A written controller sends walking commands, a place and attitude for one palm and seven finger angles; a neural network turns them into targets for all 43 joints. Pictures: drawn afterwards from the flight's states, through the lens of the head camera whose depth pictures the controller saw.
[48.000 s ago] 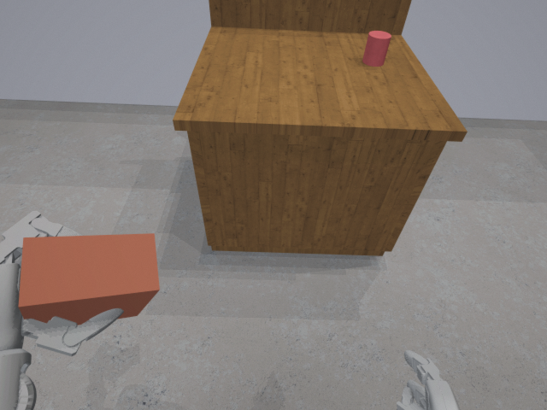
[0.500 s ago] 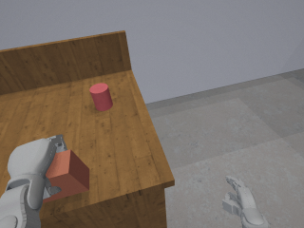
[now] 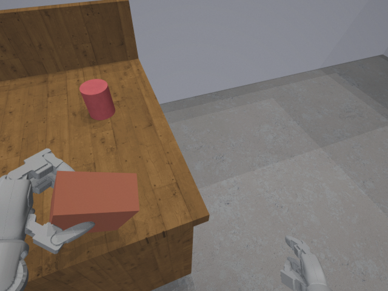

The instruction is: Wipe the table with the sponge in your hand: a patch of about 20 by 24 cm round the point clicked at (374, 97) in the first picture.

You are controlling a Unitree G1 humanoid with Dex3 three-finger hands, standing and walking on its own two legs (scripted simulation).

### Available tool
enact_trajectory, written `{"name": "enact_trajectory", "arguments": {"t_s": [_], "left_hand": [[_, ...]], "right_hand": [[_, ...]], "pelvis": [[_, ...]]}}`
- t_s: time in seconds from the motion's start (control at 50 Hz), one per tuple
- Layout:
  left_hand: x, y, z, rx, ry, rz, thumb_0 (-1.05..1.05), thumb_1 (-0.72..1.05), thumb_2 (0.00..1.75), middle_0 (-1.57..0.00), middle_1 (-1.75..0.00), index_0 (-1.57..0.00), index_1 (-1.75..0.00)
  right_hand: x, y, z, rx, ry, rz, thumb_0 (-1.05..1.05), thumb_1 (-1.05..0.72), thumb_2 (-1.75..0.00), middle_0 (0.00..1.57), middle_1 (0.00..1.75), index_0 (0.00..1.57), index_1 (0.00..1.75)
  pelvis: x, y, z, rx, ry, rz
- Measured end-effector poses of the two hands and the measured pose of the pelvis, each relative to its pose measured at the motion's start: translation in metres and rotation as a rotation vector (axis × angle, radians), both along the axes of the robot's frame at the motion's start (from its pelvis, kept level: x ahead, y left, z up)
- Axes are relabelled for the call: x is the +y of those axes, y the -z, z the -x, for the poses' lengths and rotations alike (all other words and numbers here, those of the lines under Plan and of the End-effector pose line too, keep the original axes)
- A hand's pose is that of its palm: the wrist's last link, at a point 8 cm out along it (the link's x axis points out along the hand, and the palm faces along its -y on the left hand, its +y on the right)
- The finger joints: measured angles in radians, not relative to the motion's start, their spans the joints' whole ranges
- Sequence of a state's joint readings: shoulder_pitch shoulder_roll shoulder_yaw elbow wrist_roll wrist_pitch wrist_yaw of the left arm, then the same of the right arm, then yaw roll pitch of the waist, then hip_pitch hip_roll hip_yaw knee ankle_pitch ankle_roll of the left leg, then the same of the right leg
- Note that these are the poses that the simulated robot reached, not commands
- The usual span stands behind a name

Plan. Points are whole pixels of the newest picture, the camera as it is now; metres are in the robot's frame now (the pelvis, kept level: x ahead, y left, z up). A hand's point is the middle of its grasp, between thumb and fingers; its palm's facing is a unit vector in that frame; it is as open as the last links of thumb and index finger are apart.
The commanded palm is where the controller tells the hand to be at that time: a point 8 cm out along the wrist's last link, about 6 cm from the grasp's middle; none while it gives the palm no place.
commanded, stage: step back with the hand held close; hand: left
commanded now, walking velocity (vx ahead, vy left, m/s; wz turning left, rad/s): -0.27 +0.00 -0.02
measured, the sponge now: (103, 204) +0.23 +0.18 +0.11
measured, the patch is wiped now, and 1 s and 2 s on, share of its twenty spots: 1.00 1.00 1.00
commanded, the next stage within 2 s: stop stepping back and stand still in 1.08 s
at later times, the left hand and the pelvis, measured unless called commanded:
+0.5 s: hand (14, 242) +0.15 +0.25 +0.17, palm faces +0.36 -0.87 -0.34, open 10.0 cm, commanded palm +0.09 +0.30 +0.18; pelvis -0.06 +0.02 -0.01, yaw +2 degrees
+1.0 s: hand out of the picture +0.09 +0.22 +0.18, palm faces +0.27 -0.89 -0.37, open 10.0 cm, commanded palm +0.03 +0.28 +0.18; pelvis -0.14 +0.01 +0.00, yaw -2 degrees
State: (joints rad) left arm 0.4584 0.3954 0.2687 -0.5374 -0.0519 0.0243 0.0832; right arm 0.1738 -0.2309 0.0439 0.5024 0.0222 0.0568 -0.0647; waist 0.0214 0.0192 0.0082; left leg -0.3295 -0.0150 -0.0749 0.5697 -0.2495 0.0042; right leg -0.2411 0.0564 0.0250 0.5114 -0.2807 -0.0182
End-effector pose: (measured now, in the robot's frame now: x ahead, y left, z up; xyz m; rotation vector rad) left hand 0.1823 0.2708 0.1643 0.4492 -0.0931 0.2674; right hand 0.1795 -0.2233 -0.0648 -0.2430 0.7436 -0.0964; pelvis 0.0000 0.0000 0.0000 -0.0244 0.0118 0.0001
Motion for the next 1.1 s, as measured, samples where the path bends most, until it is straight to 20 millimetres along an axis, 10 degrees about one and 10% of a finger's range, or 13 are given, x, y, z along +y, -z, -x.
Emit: {"name": "enact_trajectory", "arguments": {"t_s": [0.2,0.5,0.7,0.92,1.1], "left_hand": [[0.032,-0.014,0.022,-0.078,-0.021,-0.073,-0.01,-0.55,1.04,-0.76,-1.38,-0.8,-1.4],[0.02,-0.013,0.075,-0.218,-0.006,0.003,-0.01,-0.55,1.05,-0.76,-1.38,-0.8,-1.41],[0.053,-0.014,0.119,-0.196,-0.133,-0.076,-0.01,-0.56,1.05,-0.77,-1.38,-0.8,-1.41],[-0.009,-0.022,0.133,-0.217,0.045,0.013,-0.01,-0.56,1.05,-0.77,-1.39,-0.8,-1.41],[0.004,-0.014,0.141,-0.115,0.083,-0.05,-0.01,-0.56,1.05,-0.77,-1.39,-0.8,-1.41]], "right_hand": [[-0.009,0.022,0.06,0.106,0.134,0.035,0.02,-0.9,-0.9,0.2,0.3,0.2,0.3],[0.014,0.009,0.061,-0.04,0.01,0.029,0.02,-0.9,-0.9,0.2,0.3,0.21,0.3],[0.025,0.005,0.082,-0.086,-0.01,0.019,0.02,-0.9,-0.9,0.2,0.3,0.2,0.3],[0.022,0.017,0.139,0.011,0.024,-0.063,0.02,-0.9,-0.9,0.2,0.3,0.21,0.3],[-0.01,0.003,0.2,-0.008,0.146,-0.023,0.02,-0.9,-0.9,0.2,0.3,0.2,0.3]], "pelvis": [[0.021,0.007,0.012,0.025,0.006,0.001],[0.018,0.015,0.057,0.005,-0.041,0.019],[0.022,0.014,0.087,0.0,-0.046,0.035],[0.005,0.002,0.128,0.026,0.019,-0.025],[0.009,0.0,0.176,0.033,0.073,-0.041]]}}
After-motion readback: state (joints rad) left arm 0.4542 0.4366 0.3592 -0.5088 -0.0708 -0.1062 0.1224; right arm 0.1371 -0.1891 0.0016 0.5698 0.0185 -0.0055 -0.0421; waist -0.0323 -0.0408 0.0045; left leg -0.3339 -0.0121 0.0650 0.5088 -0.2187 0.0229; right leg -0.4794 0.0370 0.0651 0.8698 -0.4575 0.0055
